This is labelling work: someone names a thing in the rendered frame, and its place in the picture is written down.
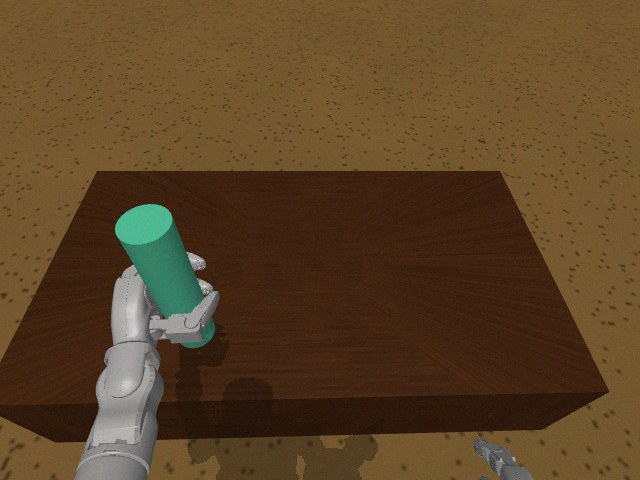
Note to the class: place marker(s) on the can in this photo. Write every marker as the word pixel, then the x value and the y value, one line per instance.
pixel 150 238

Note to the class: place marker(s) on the right robot hand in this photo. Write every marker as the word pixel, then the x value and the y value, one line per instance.
pixel 501 461

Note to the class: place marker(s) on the left robot arm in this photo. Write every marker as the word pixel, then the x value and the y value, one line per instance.
pixel 121 442

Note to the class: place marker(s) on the left robot hand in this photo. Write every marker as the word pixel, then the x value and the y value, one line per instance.
pixel 135 316

